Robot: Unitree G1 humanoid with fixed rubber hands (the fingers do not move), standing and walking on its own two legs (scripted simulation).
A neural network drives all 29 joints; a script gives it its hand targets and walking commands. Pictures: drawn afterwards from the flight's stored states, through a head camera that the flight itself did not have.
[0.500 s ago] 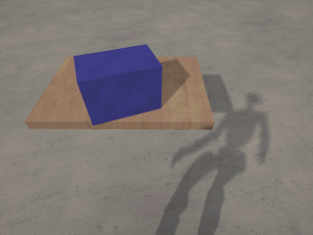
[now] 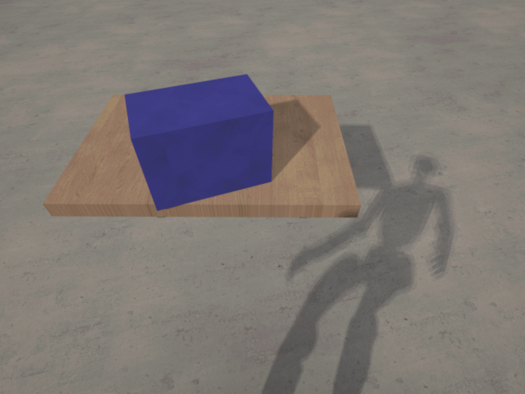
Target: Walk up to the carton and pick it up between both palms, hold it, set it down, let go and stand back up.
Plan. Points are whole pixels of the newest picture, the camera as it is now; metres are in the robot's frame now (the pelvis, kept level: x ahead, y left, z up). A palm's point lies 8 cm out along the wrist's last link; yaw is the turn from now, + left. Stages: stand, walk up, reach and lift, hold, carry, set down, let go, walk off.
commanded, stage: walk up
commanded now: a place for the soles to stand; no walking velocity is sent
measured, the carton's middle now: (203, 141) +0.73 +0.16 -0.02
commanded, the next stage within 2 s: none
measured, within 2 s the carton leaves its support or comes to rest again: neither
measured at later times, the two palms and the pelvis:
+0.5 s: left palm out of the picture +0.05 +0.33 -0.09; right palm out of the picture +0.09 -0.30 -0.11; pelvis +0.00 +0.01 +0.00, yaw +0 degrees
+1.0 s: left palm out of the picture +0.05 +0.34 -0.09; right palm out of the picture +0.07 -0.30 -0.12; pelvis +0.00 +0.01 +0.00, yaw -1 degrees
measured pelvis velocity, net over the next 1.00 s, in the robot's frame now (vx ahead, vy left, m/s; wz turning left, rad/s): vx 0.00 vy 0.01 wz -0.01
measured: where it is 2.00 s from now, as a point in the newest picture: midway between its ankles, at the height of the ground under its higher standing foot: outside the picture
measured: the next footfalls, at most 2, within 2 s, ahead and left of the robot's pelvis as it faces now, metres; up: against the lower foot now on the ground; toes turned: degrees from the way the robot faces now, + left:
none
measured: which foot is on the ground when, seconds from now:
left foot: down 0.00-1.00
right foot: down 0.00-1.00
